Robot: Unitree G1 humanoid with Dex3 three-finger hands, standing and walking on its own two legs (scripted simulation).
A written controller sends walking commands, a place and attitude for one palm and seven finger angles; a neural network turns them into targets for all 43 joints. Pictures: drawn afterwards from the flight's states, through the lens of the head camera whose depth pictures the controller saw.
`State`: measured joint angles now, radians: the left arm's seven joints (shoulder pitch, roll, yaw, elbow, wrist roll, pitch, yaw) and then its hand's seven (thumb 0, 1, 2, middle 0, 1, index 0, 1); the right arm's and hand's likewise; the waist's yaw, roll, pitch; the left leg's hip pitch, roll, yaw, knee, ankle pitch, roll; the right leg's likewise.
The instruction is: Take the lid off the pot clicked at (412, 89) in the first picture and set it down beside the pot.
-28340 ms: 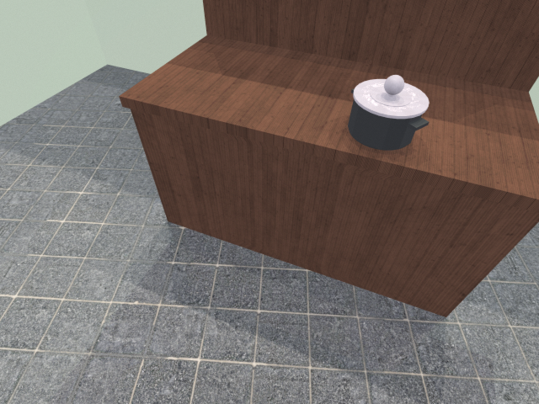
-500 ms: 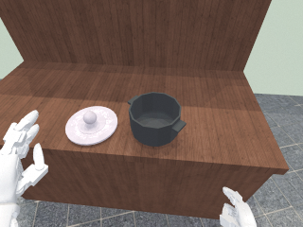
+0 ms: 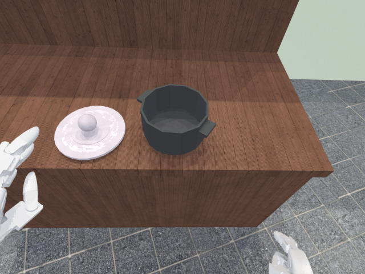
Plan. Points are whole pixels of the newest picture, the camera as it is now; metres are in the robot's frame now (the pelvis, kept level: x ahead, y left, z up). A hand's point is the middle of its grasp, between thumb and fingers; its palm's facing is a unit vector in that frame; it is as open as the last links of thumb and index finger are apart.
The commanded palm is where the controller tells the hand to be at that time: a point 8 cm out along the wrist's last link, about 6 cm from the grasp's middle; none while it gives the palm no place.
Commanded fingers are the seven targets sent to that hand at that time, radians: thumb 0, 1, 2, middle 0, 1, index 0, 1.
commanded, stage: step back with the hand held close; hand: left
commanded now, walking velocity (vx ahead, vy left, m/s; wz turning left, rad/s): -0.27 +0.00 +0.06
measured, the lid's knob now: (87, 122) +0.49 +0.30 -0.02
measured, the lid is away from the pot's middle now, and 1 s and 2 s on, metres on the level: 0.25 0.25 0.25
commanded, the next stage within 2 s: stop stepping back and stand still in 0.88 s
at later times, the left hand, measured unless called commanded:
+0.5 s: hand out of the picture +0.13 +0.25 +0.15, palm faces +0.31 -0.83 -0.46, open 7.4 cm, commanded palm +0.07 +0.30 +0.18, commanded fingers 0.00 0.90 0.90 -0.20 -0.30 -0.20 -0.30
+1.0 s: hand out of the picture +0.00 +0.25 +0.17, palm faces +0.12 -0.86 -0.50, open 7.4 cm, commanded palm -0.06 +0.32 +0.18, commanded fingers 0.00 0.90 0.90 -0.20 -0.30 -0.20 -0.30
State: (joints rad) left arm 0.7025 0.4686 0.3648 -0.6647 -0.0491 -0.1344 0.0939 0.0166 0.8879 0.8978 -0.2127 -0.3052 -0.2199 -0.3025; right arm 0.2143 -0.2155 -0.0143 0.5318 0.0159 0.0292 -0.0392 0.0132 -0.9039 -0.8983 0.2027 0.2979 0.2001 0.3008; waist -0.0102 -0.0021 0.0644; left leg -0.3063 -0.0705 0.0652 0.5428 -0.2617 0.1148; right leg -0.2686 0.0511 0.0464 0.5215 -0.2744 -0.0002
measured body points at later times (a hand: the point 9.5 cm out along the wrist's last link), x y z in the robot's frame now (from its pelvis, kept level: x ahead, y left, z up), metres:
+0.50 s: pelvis -0.06 +0.02 -0.02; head -0.03 +0.07 +0.43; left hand +0.11 +0.30 +0.18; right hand +0.12 -0.23 -0.08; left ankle +0.02 +0.04 -0.73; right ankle -0.01 -0.12 -0.72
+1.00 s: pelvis -0.21 +0.05 -0.02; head -0.17 +0.11 +0.43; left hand -0.01 +0.30 +0.19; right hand -0.06 -0.20 -0.08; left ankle -0.05 +0.06 -0.71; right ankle -0.33 -0.08 -0.73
